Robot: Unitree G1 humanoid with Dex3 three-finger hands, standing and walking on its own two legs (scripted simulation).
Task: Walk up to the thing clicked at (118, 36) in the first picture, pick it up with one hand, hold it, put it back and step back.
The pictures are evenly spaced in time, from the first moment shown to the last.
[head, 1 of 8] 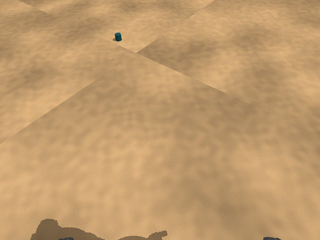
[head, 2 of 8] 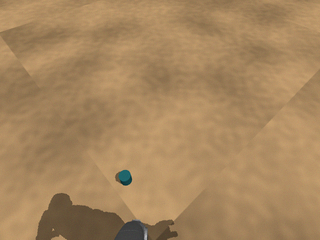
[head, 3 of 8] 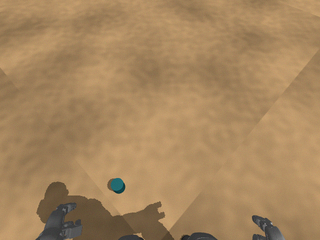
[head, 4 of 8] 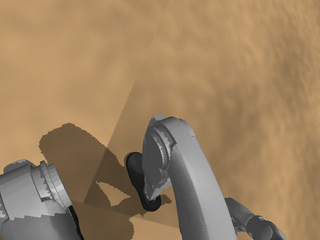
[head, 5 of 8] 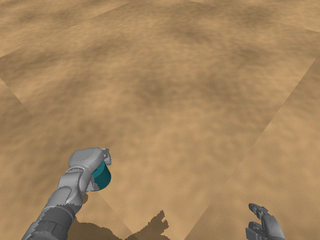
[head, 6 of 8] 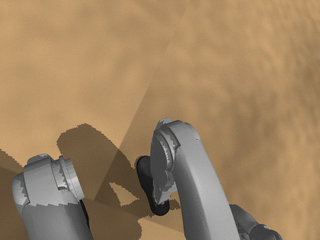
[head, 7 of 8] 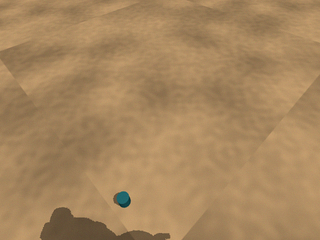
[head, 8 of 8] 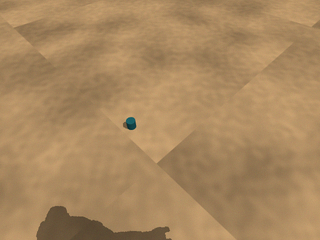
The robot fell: no
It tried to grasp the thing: yes
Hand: left
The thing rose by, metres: 0.66
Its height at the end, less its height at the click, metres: +0.00
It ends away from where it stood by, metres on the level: 0.01
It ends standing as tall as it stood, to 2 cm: yes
